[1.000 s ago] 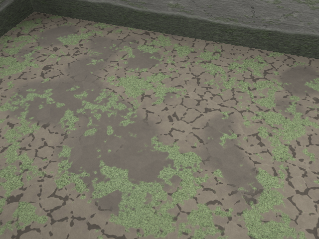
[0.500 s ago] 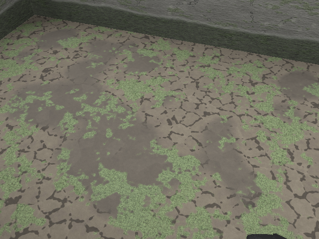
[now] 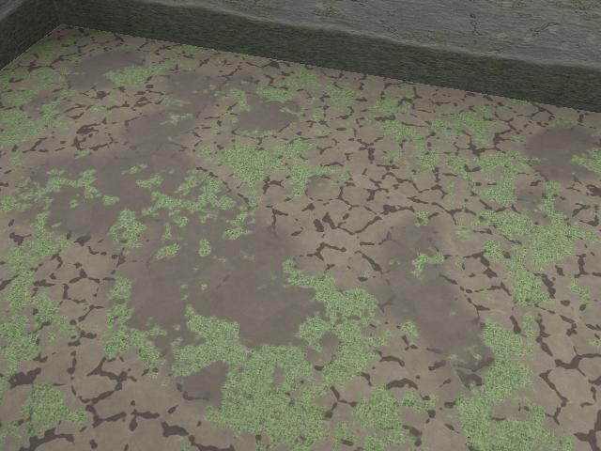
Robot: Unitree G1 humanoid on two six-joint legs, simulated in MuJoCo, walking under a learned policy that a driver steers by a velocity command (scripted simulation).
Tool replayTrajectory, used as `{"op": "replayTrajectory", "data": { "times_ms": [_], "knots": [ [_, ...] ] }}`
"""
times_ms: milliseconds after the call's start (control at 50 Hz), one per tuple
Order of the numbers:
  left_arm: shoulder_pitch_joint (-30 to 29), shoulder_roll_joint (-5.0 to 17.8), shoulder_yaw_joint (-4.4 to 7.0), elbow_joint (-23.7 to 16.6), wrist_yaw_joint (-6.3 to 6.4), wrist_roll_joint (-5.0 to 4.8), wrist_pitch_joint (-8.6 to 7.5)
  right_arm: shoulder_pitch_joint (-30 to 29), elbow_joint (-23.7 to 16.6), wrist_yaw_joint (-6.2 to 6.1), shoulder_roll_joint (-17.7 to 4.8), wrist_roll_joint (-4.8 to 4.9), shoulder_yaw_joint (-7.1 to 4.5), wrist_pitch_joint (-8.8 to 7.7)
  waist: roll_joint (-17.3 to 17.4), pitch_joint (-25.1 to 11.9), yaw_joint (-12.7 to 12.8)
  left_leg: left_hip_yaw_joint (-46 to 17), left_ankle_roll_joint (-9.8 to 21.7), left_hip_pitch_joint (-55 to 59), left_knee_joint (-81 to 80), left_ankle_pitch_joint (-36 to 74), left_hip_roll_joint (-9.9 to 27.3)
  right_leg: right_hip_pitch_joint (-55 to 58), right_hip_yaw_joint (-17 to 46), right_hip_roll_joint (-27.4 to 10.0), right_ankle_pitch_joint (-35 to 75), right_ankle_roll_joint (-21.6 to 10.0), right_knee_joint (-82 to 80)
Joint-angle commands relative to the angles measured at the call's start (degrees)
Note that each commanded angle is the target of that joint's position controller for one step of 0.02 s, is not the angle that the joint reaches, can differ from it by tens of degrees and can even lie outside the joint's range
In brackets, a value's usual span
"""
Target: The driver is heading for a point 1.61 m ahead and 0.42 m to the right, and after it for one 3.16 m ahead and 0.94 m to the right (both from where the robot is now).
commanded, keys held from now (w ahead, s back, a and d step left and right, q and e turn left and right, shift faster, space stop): w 0.64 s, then no key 0.36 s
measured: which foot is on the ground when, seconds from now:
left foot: down 0.00-1.00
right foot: down 0.00-1.00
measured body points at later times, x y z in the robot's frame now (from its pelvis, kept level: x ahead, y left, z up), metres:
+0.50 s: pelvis -0.01 +0.00 +0.00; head -0.02 +0.00 +0.45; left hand +0.16 +0.20 -0.09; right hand +0.18 -0.21 -0.08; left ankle +0.00 +0.08 -0.72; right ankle -0.05 -0.11 -0.72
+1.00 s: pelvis +0.01 -0.01 +0.02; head +0.01 -0.01 +0.47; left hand +0.14 +0.20 -0.10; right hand +0.14 -0.22 -0.09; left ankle +0.00 +0.08 -0.72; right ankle -0.05 -0.11 -0.72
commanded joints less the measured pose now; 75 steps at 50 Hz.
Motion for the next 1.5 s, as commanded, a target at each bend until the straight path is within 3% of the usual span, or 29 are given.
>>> {"op": "replayTrajectory", "data": {
  "times_ms": [20,660,780,840,1000,1200,1280,1500],
  "knots": [
    [-3.03,3.93,1.0,-4.9,0.12,0.02,-0.88,-4.16,-5.19,-0.14,-3.95,-0.02,-1.08,-0.94,0.03,-3.11,0.07,-5.55,0.75,-0.52,-6.82,17.11,5.16,1.09,3.06,-2.31,16.51,-2.06,-4.1],
    [-3.02,3.55,0.72,-5.3,-0.11,0.0,-1.0,-3.99,-5.25,-0.06,-3.66,-0.09,-0.88,-0.97,-0.05,-2.77,0.0,-5.69,0.38,-0.94,-7.89,11.93,5.5,-0.58,3.74,-2.29,11.94,-2.22,-5.45],
    [-1.33,2.49,0.17,-3.43,-0.13,-0.11,-0.86,-1.72,-2.98,-0.15,-3.28,0.38,-0.5,-0.85,0.24,0.75,0.06,-8.19,0.51,-0.99,-14.2,5.25,6.85,-0.55,4.84,-2.69,7.01,-1.93,-10.85],
    [-1.15,3.05,0.14,-2.0,-0.03,-0.32,-1.11,-0.97,-1.21,-0.13,-3.69,0.4,-0.62,-1.02,-0.33,2.07,-0.08,-8.56,-0.26,1.59,-17.56,9.8,7.12,1.22,6.17,-3.92,13.22,-1.61,-15.43],
    [0.89,4.34,0.52,0.53,0.51,-1.29,-1.15,1.35,2.39,-0.7,-4.76,1.1,-1.27,-1.38,-0.37,-3.63,0.14,-7.95,-0.09,9.32,-18.39,23.61,7.89,6.91,5.82,-5.41,26.7,-1.15,-17.83],
    [0.96,5.81,0.71,0.21,0.92,-0.64,0.42,1.08,2.45,-0.82,-5.2,0.72,-1.65,-0.5,0.44,-4.56,0.06,-7.22,0.75,10.19,-16.12,28.99,8.03,5.1,4.8,-5.55,30.06,-1.25,-16.23],
    [0.06,5.75,0.77,-0.42,0.75,-0.8,0.66,2.58,3.13,-1.16,-6.8,0.54,-2.13,-0.16,-1.5,-3.54,-0.05,-6.79,0.98,7.97,-15.4,25.1,8.09,4.71,4.71,-5.29,29.39,-1.59,-15.86],
    [-0.57,6.08,0.81,-0.93,0.49,-0.75,0.36,1.58,2.7,-1.25,-6.44,0.6,-2.32,0.13,-0.33,-2.92,0.09,-7.13,0.64,6.25,-16.34,20.33,8.05,4.38,5.27,-5.52,27.11,-2.09,-16.63]
  ]
}}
